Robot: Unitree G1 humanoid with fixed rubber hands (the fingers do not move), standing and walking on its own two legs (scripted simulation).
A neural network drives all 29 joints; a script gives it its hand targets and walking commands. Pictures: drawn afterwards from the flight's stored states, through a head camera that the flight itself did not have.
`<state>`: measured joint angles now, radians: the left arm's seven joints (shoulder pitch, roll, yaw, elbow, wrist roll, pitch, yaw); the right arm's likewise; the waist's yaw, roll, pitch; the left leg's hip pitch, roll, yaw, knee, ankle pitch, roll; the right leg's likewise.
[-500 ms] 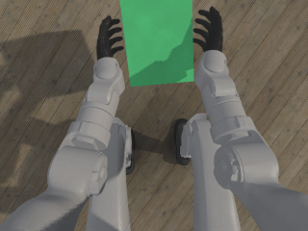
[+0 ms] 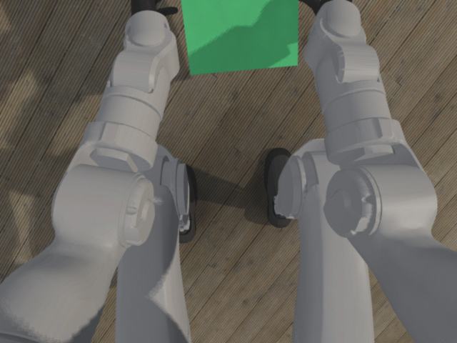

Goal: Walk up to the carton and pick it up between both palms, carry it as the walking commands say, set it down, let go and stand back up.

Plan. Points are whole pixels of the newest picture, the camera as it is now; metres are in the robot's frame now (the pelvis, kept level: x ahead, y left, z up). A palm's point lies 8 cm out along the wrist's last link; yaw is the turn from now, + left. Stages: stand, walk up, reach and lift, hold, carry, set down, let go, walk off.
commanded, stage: set down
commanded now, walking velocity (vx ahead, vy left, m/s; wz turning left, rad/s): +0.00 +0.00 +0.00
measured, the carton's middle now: out of the picture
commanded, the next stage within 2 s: none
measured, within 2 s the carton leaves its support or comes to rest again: rests again in 1.52 s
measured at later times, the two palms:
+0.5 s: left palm (155, 14) +0.54 +0.12 -0.24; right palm out of the picture +0.56 -0.12 -0.21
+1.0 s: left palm (161, 3) +0.58 +0.12 -0.29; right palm out of the picture +0.59 -0.14 -0.27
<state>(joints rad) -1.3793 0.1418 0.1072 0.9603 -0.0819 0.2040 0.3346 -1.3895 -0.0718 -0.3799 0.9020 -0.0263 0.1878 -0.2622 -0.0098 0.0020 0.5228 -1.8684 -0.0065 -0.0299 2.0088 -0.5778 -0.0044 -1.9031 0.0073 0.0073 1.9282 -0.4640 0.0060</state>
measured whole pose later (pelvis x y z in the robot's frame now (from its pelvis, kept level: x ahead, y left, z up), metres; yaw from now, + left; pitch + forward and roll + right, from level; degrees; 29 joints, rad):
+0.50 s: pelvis +0.02 +0.01 -0.04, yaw +0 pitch +30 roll -3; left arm -1.46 0.19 0.07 1.03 -0.12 0.21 0.31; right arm -1.53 -0.13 -0.41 1.03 -0.08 0.20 -0.15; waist -0.02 0.00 0.52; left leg -2.04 -0.02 -0.04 2.15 -0.63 0.00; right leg -2.07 0.01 0.01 2.06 -0.51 0.01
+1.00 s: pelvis +0.04 +0.00 -0.07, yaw +0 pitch +35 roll -2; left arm -1.58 0.28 0.00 1.11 -0.15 0.21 0.11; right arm -1.64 -0.22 -0.41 1.13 -0.08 0.18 -0.09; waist -0.02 0.00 0.52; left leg -2.19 -0.03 -0.04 2.25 -0.66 0.00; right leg -2.22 0.02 0.02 2.17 -0.55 0.01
